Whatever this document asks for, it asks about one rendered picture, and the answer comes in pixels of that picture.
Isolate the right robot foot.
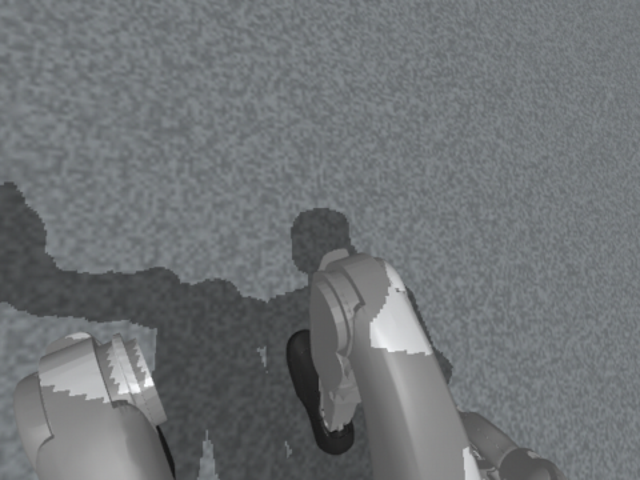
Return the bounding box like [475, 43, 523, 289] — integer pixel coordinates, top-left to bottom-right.
[286, 330, 354, 455]

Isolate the left robot foot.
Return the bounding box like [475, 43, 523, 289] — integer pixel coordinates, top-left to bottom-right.
[156, 425, 176, 480]

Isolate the right robot hand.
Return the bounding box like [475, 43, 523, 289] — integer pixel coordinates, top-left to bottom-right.
[456, 405, 520, 480]

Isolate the right robot arm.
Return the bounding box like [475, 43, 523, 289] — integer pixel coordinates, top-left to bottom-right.
[499, 448, 568, 480]

